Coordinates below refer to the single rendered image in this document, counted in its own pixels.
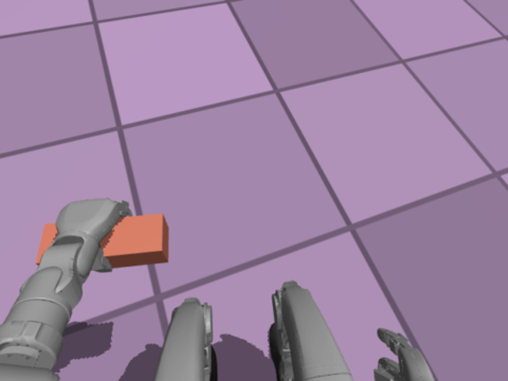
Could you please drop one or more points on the right robot hand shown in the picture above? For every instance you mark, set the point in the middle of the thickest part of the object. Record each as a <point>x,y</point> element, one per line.
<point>412,365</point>

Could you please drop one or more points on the right robot foot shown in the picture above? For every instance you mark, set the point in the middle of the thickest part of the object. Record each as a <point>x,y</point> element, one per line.
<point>275,355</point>

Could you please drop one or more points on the left robot hand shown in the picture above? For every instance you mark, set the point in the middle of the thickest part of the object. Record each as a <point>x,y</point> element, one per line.
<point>95,217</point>

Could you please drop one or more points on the carton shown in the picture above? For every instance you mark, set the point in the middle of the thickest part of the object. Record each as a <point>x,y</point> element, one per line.
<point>133,241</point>

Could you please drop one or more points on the left robot arm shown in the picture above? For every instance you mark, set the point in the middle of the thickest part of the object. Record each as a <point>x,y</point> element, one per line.
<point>31,335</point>

